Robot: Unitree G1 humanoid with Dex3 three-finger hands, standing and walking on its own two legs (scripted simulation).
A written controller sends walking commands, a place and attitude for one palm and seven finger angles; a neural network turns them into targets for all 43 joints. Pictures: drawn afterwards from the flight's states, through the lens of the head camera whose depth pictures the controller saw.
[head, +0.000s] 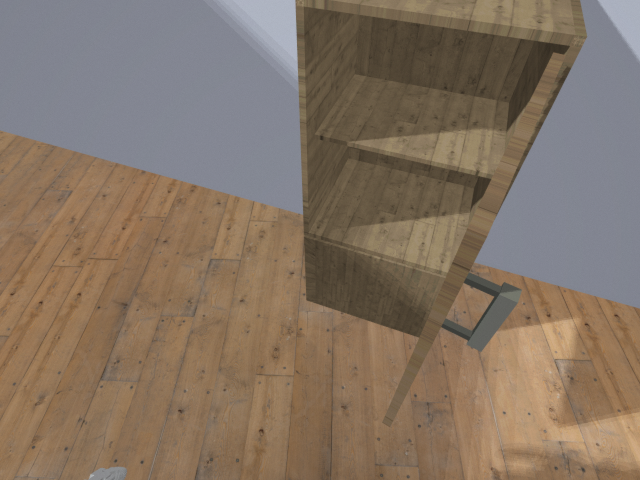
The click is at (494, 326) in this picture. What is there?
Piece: cupboard door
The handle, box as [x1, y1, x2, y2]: [441, 272, 521, 351]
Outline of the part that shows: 469,272 464,282 493,295 493,299 472,331 445,318 441,326 467,339 468,345 481,351 517,303 521,289 504,282 500,286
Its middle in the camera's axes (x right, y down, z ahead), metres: +0.19 +0.09 +0.48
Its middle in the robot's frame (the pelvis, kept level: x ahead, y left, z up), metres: +0.32 -0.17 +0.05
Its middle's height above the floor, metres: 0.82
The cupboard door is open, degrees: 79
